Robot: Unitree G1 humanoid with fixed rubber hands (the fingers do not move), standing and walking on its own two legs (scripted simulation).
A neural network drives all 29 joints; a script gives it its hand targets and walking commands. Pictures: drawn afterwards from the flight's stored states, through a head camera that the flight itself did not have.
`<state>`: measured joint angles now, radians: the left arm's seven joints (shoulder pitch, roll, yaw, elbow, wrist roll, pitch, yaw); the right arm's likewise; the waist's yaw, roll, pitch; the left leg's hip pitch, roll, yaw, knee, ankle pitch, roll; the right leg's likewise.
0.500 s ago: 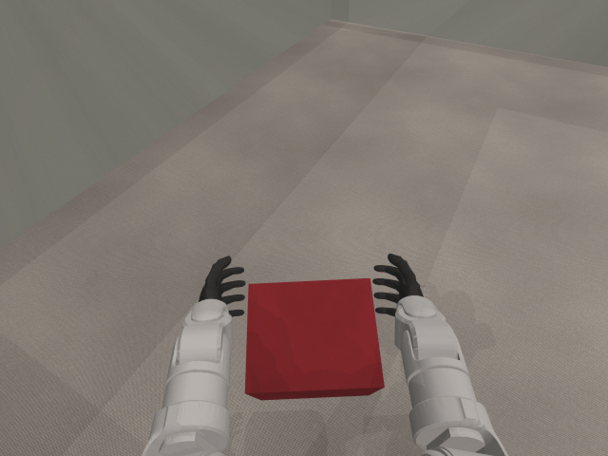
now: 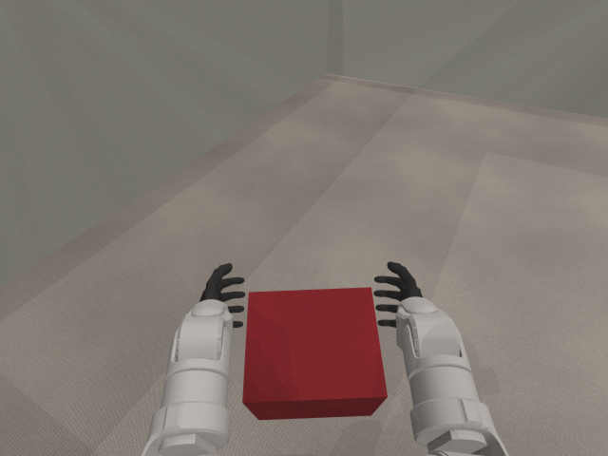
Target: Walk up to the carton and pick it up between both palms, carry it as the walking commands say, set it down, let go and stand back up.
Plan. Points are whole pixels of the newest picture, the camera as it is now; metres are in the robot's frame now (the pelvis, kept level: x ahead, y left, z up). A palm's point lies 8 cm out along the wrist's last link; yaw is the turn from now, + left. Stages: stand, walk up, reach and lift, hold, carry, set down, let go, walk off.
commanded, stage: reach and lift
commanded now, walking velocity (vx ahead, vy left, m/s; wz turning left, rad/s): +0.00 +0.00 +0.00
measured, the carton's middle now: (312, 356) +0.30 +0.00 -0.06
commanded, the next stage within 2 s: hold in 0.90 s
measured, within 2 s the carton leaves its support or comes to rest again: neither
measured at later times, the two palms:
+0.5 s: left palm (211, 316) +0.30 +0.14 +0.06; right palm (410, 315) +0.29 -0.13 +0.05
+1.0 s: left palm (209, 322) +0.29 +0.14 +0.06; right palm (411, 320) +0.29 -0.13 +0.05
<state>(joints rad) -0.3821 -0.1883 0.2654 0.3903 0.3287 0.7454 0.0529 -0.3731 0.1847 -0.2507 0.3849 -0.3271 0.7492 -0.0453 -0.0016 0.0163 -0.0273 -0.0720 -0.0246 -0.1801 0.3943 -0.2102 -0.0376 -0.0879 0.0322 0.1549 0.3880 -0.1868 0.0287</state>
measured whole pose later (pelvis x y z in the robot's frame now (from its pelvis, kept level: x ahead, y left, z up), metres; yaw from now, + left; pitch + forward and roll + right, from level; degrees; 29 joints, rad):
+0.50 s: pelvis -0.01 +0.00 +0.00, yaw +0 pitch -7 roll +0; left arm -0.39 -0.19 0.28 0.39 0.34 0.74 0.05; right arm -0.38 0.19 -0.26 0.39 -0.32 0.75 -0.05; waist 0.00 0.01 -0.02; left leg -0.09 -0.03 -0.17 0.40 -0.21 -0.04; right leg -0.10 0.03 0.15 0.39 -0.18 0.03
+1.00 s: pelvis +0.00 +0.00 +0.00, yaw +0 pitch -7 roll +0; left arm -0.32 -0.17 0.21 0.33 0.30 0.77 0.03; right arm -0.31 0.17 -0.19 0.33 -0.28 0.79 -0.05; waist 0.00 0.01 -0.02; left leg -0.06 -0.02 -0.17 0.39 -0.20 -0.04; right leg -0.07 0.03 0.14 0.37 -0.18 0.03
